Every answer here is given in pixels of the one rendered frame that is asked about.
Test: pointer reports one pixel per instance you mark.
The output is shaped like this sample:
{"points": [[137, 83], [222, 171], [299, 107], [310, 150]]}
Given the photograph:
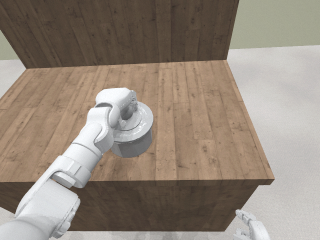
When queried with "left robot forearm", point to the left robot forearm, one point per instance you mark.
{"points": [[74, 167]]}

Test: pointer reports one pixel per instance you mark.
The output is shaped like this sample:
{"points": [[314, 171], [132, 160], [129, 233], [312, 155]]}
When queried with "pot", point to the pot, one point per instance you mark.
{"points": [[132, 149]]}

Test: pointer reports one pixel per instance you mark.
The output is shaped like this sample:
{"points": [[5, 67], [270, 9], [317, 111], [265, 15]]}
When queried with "table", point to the table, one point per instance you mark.
{"points": [[205, 160]]}

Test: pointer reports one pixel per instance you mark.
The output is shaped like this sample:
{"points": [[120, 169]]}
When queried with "robot left upper arm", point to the robot left upper arm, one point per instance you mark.
{"points": [[48, 214]]}

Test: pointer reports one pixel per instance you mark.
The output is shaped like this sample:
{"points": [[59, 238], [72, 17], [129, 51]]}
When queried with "knob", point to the knob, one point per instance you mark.
{"points": [[127, 113]]}

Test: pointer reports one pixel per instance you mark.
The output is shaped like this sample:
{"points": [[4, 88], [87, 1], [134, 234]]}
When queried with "lid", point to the lid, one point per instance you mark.
{"points": [[136, 127]]}

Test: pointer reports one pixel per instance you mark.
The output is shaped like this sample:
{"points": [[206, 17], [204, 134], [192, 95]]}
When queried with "left robot hand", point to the left robot hand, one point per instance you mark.
{"points": [[122, 97]]}

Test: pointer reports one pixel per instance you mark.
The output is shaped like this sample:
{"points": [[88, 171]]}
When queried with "right robot hand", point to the right robot hand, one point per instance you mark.
{"points": [[257, 230]]}

